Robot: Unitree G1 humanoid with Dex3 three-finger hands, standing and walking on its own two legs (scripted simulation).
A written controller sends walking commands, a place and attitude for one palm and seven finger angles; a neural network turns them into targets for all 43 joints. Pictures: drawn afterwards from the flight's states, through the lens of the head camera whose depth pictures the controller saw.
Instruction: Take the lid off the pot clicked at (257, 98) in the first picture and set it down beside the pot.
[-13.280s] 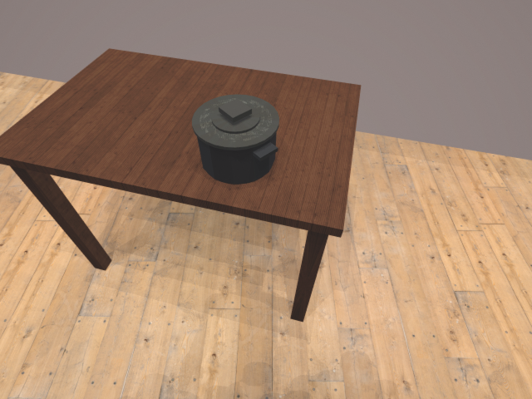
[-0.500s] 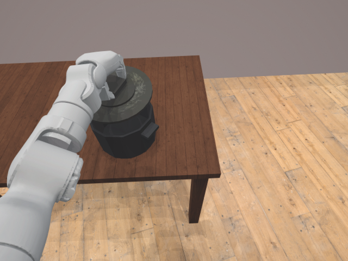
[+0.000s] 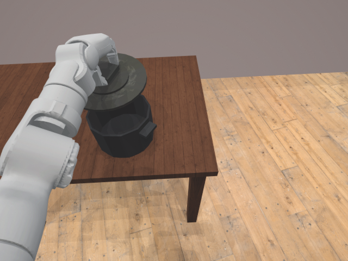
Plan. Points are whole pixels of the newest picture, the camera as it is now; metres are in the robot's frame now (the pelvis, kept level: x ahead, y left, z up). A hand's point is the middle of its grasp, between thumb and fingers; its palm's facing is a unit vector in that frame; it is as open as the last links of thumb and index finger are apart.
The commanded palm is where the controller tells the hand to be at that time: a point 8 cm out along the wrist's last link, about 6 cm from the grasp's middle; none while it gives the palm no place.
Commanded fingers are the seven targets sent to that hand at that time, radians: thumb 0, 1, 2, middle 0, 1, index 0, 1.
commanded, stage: lift the lid straight up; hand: left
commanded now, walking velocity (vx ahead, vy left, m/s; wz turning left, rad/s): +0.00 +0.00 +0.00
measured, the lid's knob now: (104, 71) +0.54 +0.13 +0.15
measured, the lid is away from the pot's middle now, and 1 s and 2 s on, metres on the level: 0.00 0.04 0.17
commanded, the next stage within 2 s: move the lid sideways beside the pot in 0.48 s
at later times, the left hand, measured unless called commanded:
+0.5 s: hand (94, 62) +0.49 +0.13 +0.21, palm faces -0.30 -0.05 -0.95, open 8.8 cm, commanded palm +0.50 +0.13 +0.27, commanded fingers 0.00 0.59 1.03 -0.68 -1.05 -0.65 -1.00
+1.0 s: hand (82, 59) +0.51 +0.16 +0.21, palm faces -0.30 -0.07 -0.95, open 8.8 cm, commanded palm +0.51 +0.17 +0.27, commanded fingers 0.00 0.59 1.03 -0.68 -1.05 -0.65 -1.00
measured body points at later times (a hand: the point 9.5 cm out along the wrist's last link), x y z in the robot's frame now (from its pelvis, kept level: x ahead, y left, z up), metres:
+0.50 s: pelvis +0.00 +0.01 +0.00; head +0.04 -0.02 +0.45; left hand +0.51 +0.13 +0.26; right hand +0.06 -0.26 -0.14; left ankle +0.01 +0.10 -0.74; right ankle -0.02 -0.13 -0.74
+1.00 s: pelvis +0.01 +0.00 +0.00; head +0.06 -0.02 +0.45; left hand +0.52 +0.16 +0.26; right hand +0.02 -0.28 -0.13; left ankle +0.01 +0.10 -0.74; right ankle -0.02 -0.13 -0.74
